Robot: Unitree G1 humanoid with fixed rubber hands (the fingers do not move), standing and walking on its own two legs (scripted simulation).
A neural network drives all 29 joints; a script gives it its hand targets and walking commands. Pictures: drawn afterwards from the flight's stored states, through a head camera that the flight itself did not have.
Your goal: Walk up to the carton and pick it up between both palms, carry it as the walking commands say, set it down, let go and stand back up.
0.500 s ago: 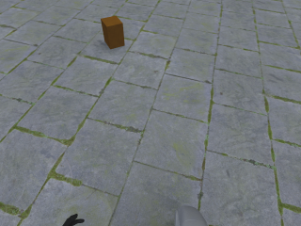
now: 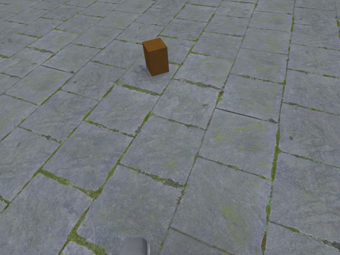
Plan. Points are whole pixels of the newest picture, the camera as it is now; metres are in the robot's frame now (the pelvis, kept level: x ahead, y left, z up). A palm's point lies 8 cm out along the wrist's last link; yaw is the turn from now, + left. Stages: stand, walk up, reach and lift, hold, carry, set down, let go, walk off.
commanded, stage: walk up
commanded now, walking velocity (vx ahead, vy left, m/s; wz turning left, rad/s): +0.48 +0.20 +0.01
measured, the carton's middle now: (156, 57) +1.89 +0.24 -0.65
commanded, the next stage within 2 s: none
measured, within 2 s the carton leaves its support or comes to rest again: neither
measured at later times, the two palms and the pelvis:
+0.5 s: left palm (77, 182) +0.35 +0.34 -0.14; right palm (243, 242) +0.18 -0.15 -0.11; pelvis +0.24 +0.09 +0.00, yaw +0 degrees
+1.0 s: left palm (94, 147) +0.47 +0.30 -0.11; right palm (235, 131) +0.55 -0.21 -0.15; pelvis +0.50 +0.04 +0.00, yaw +0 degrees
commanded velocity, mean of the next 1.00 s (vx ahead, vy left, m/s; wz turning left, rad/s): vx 0.50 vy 0.05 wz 0.01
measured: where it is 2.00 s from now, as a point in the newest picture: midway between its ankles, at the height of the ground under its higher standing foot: (167, 138)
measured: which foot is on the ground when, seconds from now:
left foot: up 0.00-0.18, down 0.20-0.76, up 0.78-1.00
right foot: down 0.00-0.20, up 0.22-0.72, down 0.74-1.00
